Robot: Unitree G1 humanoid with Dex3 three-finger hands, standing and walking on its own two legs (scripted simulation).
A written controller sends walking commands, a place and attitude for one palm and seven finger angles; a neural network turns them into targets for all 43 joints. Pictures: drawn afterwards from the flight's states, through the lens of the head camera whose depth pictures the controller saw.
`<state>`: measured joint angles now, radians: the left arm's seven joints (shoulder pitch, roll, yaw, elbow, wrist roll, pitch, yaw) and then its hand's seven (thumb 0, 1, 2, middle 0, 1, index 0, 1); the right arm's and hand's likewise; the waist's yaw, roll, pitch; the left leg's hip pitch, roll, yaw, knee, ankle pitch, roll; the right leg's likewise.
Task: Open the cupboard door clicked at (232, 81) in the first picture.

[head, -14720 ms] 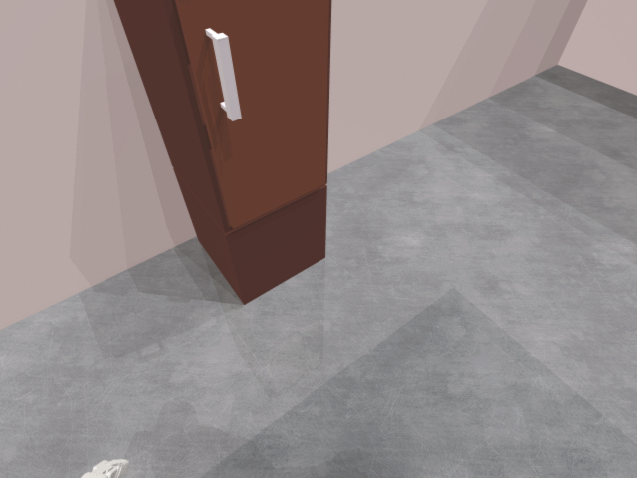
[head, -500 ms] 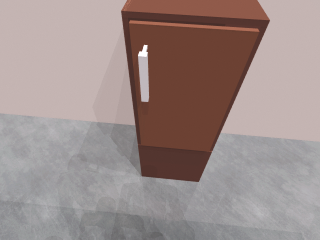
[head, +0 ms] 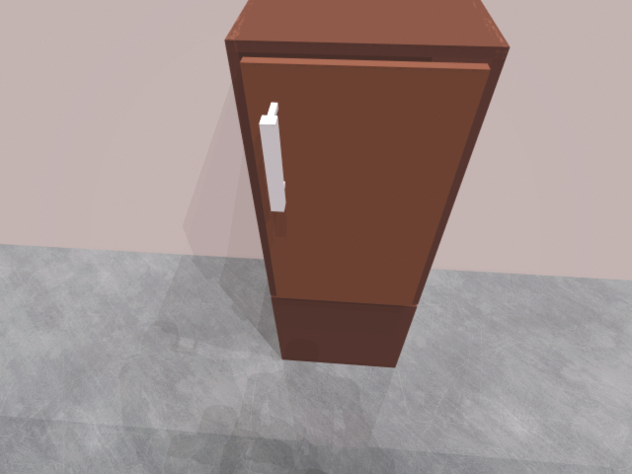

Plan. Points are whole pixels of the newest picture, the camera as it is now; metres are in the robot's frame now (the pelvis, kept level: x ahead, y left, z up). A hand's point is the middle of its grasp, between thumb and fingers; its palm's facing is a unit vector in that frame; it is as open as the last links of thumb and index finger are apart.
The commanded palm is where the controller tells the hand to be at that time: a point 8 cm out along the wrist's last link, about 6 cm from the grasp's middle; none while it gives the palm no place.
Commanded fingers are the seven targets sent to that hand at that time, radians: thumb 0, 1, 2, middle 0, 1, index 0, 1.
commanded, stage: shuffle to correct the standing spot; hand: left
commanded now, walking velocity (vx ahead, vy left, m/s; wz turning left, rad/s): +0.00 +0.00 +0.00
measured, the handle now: (276, 159) +0.55 +0.10 +0.11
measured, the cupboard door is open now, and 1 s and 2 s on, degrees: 0 0 0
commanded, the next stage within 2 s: come to a stop and stand still in 0.30 s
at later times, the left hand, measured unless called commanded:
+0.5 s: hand out of the picture -0.01 +0.10 -0.18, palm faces +0.04 -0.98 -0.20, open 7.4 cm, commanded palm none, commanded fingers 0.00 0.90 0.90 -0.20 -0.30 -0.20 -0.30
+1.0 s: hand out of the picture -0.04 +0.12 -0.17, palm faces +0.06 -0.97 -0.22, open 7.4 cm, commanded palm none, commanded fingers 0.00 0.90 0.90 -0.20 -0.30 -0.20 -0.30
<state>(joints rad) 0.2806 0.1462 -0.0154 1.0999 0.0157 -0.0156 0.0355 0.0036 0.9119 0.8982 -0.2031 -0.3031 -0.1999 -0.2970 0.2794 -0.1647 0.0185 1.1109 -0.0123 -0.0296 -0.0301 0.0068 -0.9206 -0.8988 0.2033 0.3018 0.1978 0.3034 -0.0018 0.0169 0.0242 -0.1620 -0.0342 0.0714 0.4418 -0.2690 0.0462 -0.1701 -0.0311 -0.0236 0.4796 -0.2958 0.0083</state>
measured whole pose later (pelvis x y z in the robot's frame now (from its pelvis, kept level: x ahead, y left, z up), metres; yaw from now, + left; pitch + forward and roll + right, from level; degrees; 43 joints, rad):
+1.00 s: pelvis -0.02 -0.05 +0.00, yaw +0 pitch +0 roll -2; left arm 0.36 0.13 0.01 1.05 0.03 -0.03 0.06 0.00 0.91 0.90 -0.21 -0.30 -0.20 -0.30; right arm 0.21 -0.17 -0.04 0.98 0.00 0.02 -0.03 0.00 -0.93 -0.90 0.20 0.30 0.20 0.30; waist 0.02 0.04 0.02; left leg -0.27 0.02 0.00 0.67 -0.38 0.01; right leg -0.20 0.08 -0.10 0.43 -0.24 -0.08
